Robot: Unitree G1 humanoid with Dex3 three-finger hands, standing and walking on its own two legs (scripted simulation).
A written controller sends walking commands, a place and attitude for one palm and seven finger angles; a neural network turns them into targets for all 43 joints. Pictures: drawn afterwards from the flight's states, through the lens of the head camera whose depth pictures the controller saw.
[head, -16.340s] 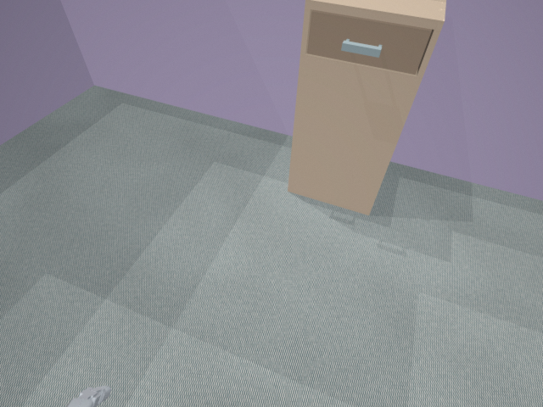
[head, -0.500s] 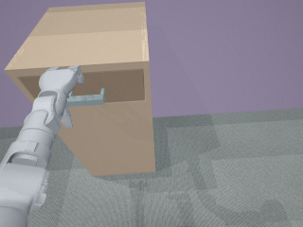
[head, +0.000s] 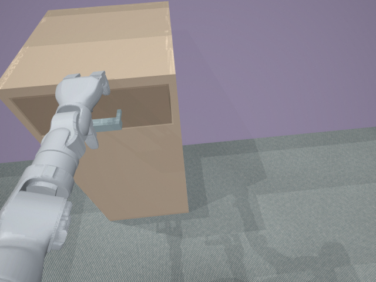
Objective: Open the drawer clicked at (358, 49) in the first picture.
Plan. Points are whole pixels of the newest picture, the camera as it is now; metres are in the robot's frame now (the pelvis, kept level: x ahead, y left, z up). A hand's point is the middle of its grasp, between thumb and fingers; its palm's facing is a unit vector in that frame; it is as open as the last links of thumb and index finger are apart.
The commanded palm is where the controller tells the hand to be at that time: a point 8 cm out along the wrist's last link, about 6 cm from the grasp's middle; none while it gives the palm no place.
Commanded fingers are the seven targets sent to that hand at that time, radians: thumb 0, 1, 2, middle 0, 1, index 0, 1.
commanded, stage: move the hooked fingers above the handle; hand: left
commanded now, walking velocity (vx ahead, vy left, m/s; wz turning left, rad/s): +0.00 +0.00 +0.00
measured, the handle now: (98, 120) +0.52 +0.23 +0.04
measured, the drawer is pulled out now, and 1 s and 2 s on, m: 0.00 0.00 0.00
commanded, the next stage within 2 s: lower the fingers behind the handle in 0.12 s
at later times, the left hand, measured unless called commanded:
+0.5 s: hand (82, 122) +0.47 +0.24 +0.08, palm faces +0.02 -0.03 -1.00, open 13.7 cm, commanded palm +0.45 +0.24 +0.13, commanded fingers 0.00 -0.50 0.30 -0.30 -1.20 -0.30 -1.20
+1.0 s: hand (88, 135) +0.46 +0.24 +0.05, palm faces +0.02 -0.02 -1.00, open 13.9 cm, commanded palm +0.44 +0.24 +0.10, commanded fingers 0.00 -0.50 0.30 -0.30 -1.20 -0.30 -1.20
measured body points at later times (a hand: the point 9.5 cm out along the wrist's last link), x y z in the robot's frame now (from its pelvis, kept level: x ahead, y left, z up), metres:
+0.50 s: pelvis +0.00 +0.01 -0.01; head +0.07 +0.01 +0.44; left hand +0.46 +0.24 +0.13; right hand +0.05 -0.28 -0.13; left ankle +0.00 +0.12 -0.73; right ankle -0.02 -0.12 -0.73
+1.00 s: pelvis +0.00 +0.01 -0.02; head +0.07 +0.00 +0.43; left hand +0.45 +0.24 +0.10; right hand +0.03 -0.26 -0.15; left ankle +0.00 +0.12 -0.73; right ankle -0.02 -0.12 -0.73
